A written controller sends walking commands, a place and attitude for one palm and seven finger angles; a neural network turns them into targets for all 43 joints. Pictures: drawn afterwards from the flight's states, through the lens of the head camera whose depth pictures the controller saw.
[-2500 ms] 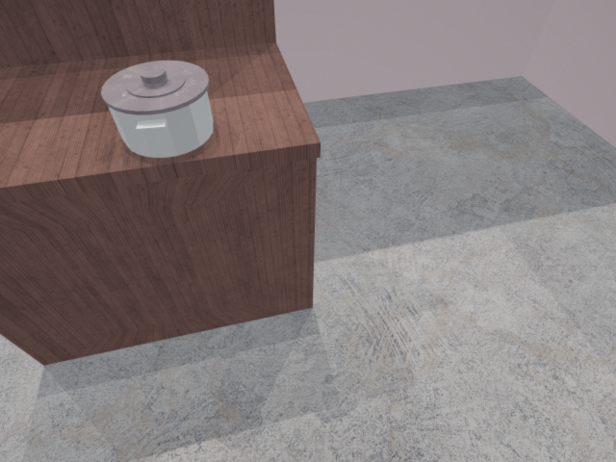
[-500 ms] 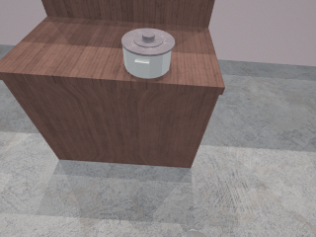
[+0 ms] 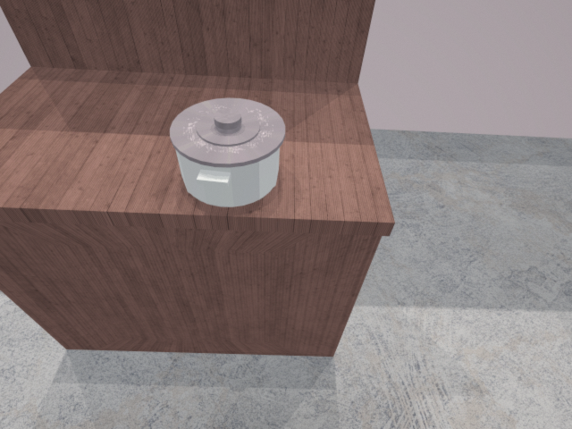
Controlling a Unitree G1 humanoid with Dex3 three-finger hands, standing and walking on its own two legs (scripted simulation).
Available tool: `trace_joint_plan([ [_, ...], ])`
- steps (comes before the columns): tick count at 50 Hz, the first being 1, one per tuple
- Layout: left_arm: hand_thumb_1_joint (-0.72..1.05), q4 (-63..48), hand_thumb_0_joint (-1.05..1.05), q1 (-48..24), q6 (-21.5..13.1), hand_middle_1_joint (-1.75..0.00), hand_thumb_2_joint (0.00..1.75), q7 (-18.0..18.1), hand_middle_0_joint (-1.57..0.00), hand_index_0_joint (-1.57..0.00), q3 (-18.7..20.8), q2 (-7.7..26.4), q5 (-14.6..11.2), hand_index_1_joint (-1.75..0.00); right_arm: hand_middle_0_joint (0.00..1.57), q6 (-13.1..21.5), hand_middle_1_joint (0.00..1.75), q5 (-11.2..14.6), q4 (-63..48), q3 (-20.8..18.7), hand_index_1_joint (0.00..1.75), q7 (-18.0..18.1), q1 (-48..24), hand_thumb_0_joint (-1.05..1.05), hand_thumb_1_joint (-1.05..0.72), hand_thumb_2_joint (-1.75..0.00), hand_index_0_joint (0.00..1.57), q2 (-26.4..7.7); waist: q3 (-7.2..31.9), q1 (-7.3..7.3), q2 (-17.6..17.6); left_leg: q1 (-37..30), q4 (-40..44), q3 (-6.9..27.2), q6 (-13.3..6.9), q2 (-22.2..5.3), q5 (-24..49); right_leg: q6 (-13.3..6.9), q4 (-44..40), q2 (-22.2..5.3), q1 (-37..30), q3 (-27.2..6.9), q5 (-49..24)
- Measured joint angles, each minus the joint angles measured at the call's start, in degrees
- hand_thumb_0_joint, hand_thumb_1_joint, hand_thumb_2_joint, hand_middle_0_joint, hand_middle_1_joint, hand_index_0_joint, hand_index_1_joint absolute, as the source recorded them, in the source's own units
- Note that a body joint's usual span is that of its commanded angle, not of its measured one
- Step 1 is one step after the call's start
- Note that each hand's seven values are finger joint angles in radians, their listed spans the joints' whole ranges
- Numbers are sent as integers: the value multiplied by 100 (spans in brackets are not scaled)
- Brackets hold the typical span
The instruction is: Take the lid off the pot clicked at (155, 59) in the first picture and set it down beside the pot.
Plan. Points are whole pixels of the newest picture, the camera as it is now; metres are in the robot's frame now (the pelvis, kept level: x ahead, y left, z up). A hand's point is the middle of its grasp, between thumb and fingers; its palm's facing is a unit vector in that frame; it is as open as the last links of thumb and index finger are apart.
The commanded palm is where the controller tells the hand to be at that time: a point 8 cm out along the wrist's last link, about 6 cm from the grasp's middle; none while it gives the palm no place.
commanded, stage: take the last steps up to it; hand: left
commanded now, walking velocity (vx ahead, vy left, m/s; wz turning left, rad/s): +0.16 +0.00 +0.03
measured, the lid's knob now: (227, 118) +0.59 +0.14 +0.13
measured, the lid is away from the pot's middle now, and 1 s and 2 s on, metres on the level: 0.00 0.00 0.00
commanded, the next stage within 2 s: come to a stop and stand still in 0.02 s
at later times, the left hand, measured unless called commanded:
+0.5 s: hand out of the picture +0.16 +0.17 -0.18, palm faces +0.01 -0.96 -0.27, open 7.4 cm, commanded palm none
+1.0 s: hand out of the picture +0.11 +0.21 -0.18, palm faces +0.05 -0.97 -0.23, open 7.4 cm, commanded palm none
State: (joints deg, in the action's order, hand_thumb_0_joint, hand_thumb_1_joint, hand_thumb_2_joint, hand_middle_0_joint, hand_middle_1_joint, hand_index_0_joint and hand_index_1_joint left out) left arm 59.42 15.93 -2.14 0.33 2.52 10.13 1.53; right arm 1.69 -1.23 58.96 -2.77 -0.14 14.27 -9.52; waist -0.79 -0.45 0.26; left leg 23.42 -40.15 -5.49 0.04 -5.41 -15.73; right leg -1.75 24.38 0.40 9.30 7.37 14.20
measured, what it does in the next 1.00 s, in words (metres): steps on the spot: left foot, then right foot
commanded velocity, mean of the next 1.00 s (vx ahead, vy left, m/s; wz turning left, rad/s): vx -0.08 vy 0.02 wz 0.00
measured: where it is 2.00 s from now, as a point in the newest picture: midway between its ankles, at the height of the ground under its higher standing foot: outside the picture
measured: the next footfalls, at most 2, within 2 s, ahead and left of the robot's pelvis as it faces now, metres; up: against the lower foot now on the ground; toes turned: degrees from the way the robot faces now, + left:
left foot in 0.04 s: +0.12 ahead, +0.11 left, +0.00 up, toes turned +8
right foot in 0.46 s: +0.11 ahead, -0.11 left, +0.00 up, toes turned -2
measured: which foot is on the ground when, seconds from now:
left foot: up 0.00-0.02, down 0.04-0.46, up 0.48-0.88, down 0.90-1.00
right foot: down 0.00-0.06, up 0.08-0.44, down 0.46-1.00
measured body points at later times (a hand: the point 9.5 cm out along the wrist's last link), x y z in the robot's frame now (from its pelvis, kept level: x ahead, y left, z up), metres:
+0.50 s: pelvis +0.12 -0.02 -0.01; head +0.16 -0.04 +0.44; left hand +0.16 +0.22 -0.15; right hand +0.12 -0.24 -0.18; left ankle +0.08 +0.10 -0.73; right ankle +0.13 -0.13 -0.74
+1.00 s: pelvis +0.09 +0.01 +0.00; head +0.09 +0.03 +0.45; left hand +0.11 +0.26 -0.16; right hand +0.16 -0.23 -0.14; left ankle +0.07 +0.13 -0.74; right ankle +0.11 -0.12 -0.72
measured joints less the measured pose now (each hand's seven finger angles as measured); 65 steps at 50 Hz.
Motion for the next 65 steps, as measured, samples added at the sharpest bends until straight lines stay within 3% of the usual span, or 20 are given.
trace_joint_plan([
  [3,92,71,0,218,71,-30,90,-16,-20,-20,16,21,-22,-30,19,120,30,-9,-36,35,30,7,-24,1,-93,-90,20,-30,16,70,-64,-448,738,-106,-64,118,281,88,530,-60,-4,-29,492],
  [6,91,197,1,257,194,-30,90,-16,-20,-20,28,62,-3,-30,19,181,30,-41,-88,100,30,61,-29,1,-92,-90,20,61,-41,74,-251,-584,648,-265,-287,256,53,37,2319,-156,658,-265,1298],
  [9,91,242,1,159,200,-30,90,-18,-19,-19,15,67,4,-30,20,220,30,-12,-28,155,30,172,79,1,-93,-90,20,140,-102,54,-303,-919,1155,-308,-285,367,147,103,3451,-235,1329,-377,1024],
  [11,91,219,1,50,204,-30,90,29,-19,-19,-15,47,-25,-30,20,205,30,21,96,222,30,222,137,1,-93,-90,20,169,-154,77,-312,-1140,1522,-302,-296,426,271,212,3308,-300,1518,-447,731],
  [15,91,146,1,-152,271,-30,90,134,-19,-19,-95,-22,-45,-30,20,52,30,59,330,297,30,259,139,1,-93,-90,20,257,-281,69,-255,-1417,1847,-214,-242,446,319,317,2196,-369,1384,-502,462],
  [21,92,20,1,-326,385,-30,90,157,-19,-19,-56,21,-39,-30,20,-212,30,50,369,136,30,259,24,2,-92,-90,20,309,-471,-11,-141,-1493,1529,-192,-52,376,-5,233,1202,-333,971,-430,300],
  [23,91,-49,1,-322,335,-30,90,158,-20,-19,-32,58,-20,-30,20,-270,30,66,323,74,30,240,9,2,-92,-90,20,267,-475,-5,-119,-1371,1156,-217,45,352,-237,156,811,-338,792,-422,-387],
  [25,91,-60,1,-404,283,-30,90,171,-20,-19,-25,19,-1,-30,20,-345,30,102,262,-16,30,223,-96,1,-92,-90,20,146,-528,-50,49,-1017,355,-30,82,290,-764,43,982,-272,827,-345,38],
  [27,91,-104,1,-484,252,-30,90,190,-20,-19,-41,-36,-6,-30,20,-443,30,123,218,-88,30,242,-232,1,-92,-90,20,19,-569,-41,131,-583,-771,297,103,443,-1454,-24,1019,-274,829,-310,242],
  [30,91,-209,0,-537,254,-30,90,222,-20,-20,-55,-108,-7,-30,20,-521,30,110,144,-152,30,224,-448,1,-91,-90,20,-155,-596,39,157,-93,-2091,529,179,624,-1464,-32,823,-283,767,-341,105],
  [33,90,-302,0,-517,261,-30,90,237,-20,-20,-59,-139,2,-30,20,-555,30,83,25,-172,30,174,-612,1,-91,-90,20,-284,-540,106,127,123,-2496,607,261,663,-1196,-50,620,-299,732,-383,-52],
  [38,90,-388,0,-398,287,-30,90,200,-20,-20,-56,-63,51,-30,19,-529,30,72,-178,-134,30,87,-780,1,-91,-90,20,-361,-411,220,-18,-98,-1671,608,279,578,-955,-3,400,-351,720,-478,-251],
  [42,90,-359,0,-272,331,-30,90,152,-20,-20,-30,89,65,-30,19,-398,30,102,-278,-47,30,51,-770,1,-91,-90,20,-305,-277,296,-154,-712,-91,521,191,524,-666,83,369,-356,763,-545,-340],
  [45,90,-279,0,-178,396,-30,90,137,-20,-20,-20,174,13,-30,19,-248,30,93,-320,36,30,59,-631,1,-91,-90,20,-279,-126,241,-84,-1254,1213,542,61,434,-152,198,618,-254,919,-477,-254],
  [51,90,-11,1,-144,488,-30,90,106,-20,-20,-16,352,-5,-30,20,-294,30,33,-48,261,30,109,-301,1,-91,-90,20,87,-21,241,-358,-1342,1455,511,-31,590,47,238,1427,-209,946,-676,716],
  [56,91,170,1,-20,318,-30,90,121,-19,-19,-111,254,-49,-30,20,-234,30,86,166,259,30,177,-221,1,-93,-90,20,75,-52,243,-329,-1258,1417,414,-36,711,46,204,496,-230,340,-767,243],
  [59,91,339,1,7,240,-30,90,132,-19,-19,-199,65,-71,-30,20,-206,30,119,284,229,30,188,-243,1,-93,-90,20,-12,-136,144,-64,-1313,1461,465,0,594,74,162,299,-114,214,-712,160],
  [65,90,336,1,136,102,-30,90,238,-20,-20,-337,-150,-46,-30,20,-164,30,104,131,254,30,123,-60,1,-92,-90,20,-105,-111,29,107,-1146,1144,464,-13,487,-62,158,321,-10,258,-706,107],
])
